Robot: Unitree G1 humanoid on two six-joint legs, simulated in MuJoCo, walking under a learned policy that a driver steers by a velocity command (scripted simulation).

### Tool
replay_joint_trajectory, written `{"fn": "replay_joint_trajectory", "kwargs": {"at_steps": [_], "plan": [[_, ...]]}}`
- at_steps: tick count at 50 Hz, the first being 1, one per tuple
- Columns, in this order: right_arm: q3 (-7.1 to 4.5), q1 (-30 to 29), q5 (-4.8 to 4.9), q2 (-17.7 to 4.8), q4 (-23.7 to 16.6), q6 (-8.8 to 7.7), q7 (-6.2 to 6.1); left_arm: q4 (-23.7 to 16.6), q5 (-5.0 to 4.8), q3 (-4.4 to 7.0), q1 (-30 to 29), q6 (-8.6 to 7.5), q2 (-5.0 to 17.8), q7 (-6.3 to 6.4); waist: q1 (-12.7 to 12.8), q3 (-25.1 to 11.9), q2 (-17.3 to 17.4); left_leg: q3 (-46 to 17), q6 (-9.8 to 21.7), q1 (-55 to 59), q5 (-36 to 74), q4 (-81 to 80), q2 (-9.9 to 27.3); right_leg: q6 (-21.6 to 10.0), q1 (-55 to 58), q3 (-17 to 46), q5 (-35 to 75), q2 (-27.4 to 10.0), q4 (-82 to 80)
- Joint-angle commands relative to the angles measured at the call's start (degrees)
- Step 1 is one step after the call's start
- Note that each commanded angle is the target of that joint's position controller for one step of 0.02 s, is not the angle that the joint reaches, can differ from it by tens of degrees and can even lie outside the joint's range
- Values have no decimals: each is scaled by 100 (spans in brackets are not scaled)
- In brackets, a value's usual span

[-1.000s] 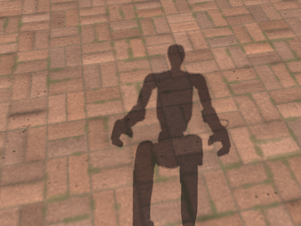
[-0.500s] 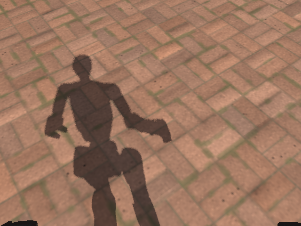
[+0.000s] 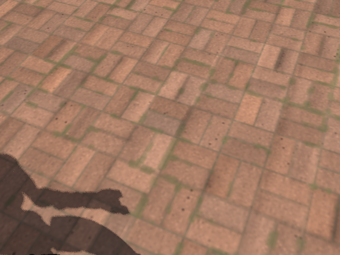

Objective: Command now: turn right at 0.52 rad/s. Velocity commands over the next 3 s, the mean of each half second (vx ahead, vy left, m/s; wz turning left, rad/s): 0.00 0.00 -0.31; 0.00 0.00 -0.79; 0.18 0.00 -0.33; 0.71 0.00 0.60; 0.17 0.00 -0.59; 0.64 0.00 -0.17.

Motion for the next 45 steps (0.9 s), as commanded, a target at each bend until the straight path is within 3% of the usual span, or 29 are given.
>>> {"fn": "replay_joint_trajectory", "kwargs": {"at_steps": [1,2,3,4,5,7,10,13,16,18,19,20,21,22,24,25,26,27,30,33,35,36,37,38,39,40,41,42,45], "plan": [[-159,164,127,-652,-113,-116,67,-99,23,314,795,-48,801,37,357,-1120,255,-517,475,30,1323,595,858,-538,1708,155,1617,203,-1782],[17,222,-253,-212,-305,-141,124,-164,42,430,971,-84,1429,136,200,-1284,-1592,-77,-121,-1681,-1823,2353,161,-1101,2881,2107,4195,-1350,-1584],[-64,-89,-249,-459,-443,-133,54,-340,251,409,664,-201,1526,121,416,-1471,-1648,-788,-372,-2373,-2684,3553,-258,-2247,2195,2757,4393,-2166,-1602],[-151,-390,-91,-754,-411,-82,-7,-287,298,317,601,-312,1178,65,615,-1373,-1011,-1189,-333,-2299,-2363,4052,-169,-2185,1907,2196,3901,-1758,-1737],[-152,-346,-8,-686,-389,-47,-44,-168,251,252,329,-391,1006,62,408,-1095,-960,-1300,-257,-2327,-1912,3990,-138,-1841,1675,1737,3357,-1349,-1778],[-172,-56,-119,-695,-187,24,-119,-141,113,148,-148,-427,758,103,175,-954,-828,-1322,-329,-2120,-1133,3922,-160,-1518,1414,1332,3240,-999,-1795],[-119,254,-77,-534,-72,37,-98,-53,174,25,-304,-463,497,150,17,-1067,-799,-1333,-414,-1536,-637,3458,-227,-1505,1240,1046,3339,-805,-1840],[8,47,-95,-317,-130,44,-76,104,177,29,-276,-453,521,144,167,-936,-816,-1334,-385,-1046,-691,2214,-205,-1503,1170,1098,2819,-777,-1814],[21,25,-79,-405,-150,50,-57,304,175,39,-177,-432,586,89,281,-795,-882,-1277,-303,-603,-942,1485,-266,-1624,984,1400,2323,-870,-1798],[44,202,-87,-346,-74,23,-43,415,116,-26,-306,-438,455,64,119,-716,-776,-1218,-190,-116,-399,550,-321,-1496,796,1468,1979,-761,-1685],[37,217,-132,-393,-82,-8,-45,475,45,2,-246,-437,556,55,40,-566,-669,-1183,-92,221,373,-126,-416,-1331,573,1550,1809,-598,-1611],[-19,286,-194,-655,-121,-44,-83,498,46,35,-115,-452,649,63,77,-618,-451,-1471,31,596,1101,-160,-203,-1112,368,1647,1530,-409,-1472],[-136,432,-212,-1095,-157,-48,-134,447,104,74,3,-482,697,53,226,-740,209,-1739,272,967,2045,142,252,-895,-19,1426,1013,-20,-1105],[-230,490,-142,-1224,-55,-16,-149,395,47,68,-56,-488,551,63,185,-771,999,-1884,650,894,1543,-52,583,-646,-327,809,421,451,-674],[-192,457,-170,-932,-77,-10,-214,286,-11,156,-391,-400,606,115,-41,-674,1480,-2713,1294,836,1320,-666,1434,-346,-846,148,-729,702,778],[-154,456,-233,-823,-167,-41,-268,257,-25,227,-469,-322,664,123,-187,-635,1491,-2926,1599,888,1971,-805,1814,-221,-1229,217,-1680,590,1923],[-131,302,-231,-770,-222,-84,-302,264,-43,282,-337,-245,646,107,-68,-612,1157,-2742,1646,874,2257,-798,1894,-111,-1406,426,-1771,371,2554],[-136,-13,-180,-738,-269,-107,-319,288,-74,263,-175,-172,488,91,136,-549,932,-2296,1405,847,2075,-760,1681,-52,-1429,516,-1506,134,2380],[-209,-322,-139,-828,-283,-48,-314,231,-65,189,-174,-82,240,11,102,-572,992,-1256,1039,653,1939,-691,1235,67,-876,25,-832,37,1474],[-270,-227,-85,-933,-250,15,-238,94,-87,256,-97,-43,361,-115,31,-813,989,-879,952,729,1864,-475,1329,-66,-266,-338,-388,119,549],[-281,-283,24,-922,-208,23,-163,169,-79,346,322,4,427,-133,258,-906,823,-620,697,557,1488,38,1358,-294,372,-598,242,304,-322],[-247,-85,45,-736,-110,18,-117,284,-61,447,667,4,582,-72,355,-933,467,-369,421,209,894,714,1116,-506,955,-447,596,484,-836],[-184,59,-74,-502,-106,20,-71,298,-43,635,1011,-39,1153,31,444,-735,-811,30,-57,-1016,-585,2224,536,-965,1760,899,2305,-106,-1527],[-44,-627,-271,-200,-718,-18,-130,96,127,741,1072,-197,1934,42,413,-791,-2135,-568,-435,-2804,-2764,3729,-501,-2218,2037,3824,3101,-1505,-1973],[-120,-949,-196,-481,-754,-63,-177,97,258,648,1126,-410,1638,-37,664,-1268,-1206,-1625,-325,-2939,-2753,4570,-497,-2507,2111,3904,2651,-1716,-2096],[-137,-972,-90,-525,-777,-112,-192,104,218,568,944,-544,1465,-20,508,-1104,-1001,-1830,-160,-3016,-2247,4662,-449,-2264,1990,3461,2312,-1499,-2089],[-178,-807,-101,-589,-644,-152,-223,90,73,525,643,-582,1290,36,320,-949,-630,-1924,-78,-2982,-1673,4466,-320,-1896,1849,2989,2017,-1169,-2016],[-223,-741,-165,-712,-590,-174,-263,28,-47,453,302,-538,1106,101,187,-869,-512,-1965,-73,-2907,-1234,4142,-270,-1632,1677,2699,2028,-980,-1947],[-200,-559,-170,-523,-492,-199,-182,-102,2,379,157,-415,975,272,65,-1112,-580,-1883,-210,-2284,-554,3776,-561,-1468,1356,2304,2493,-565,-1850]]}}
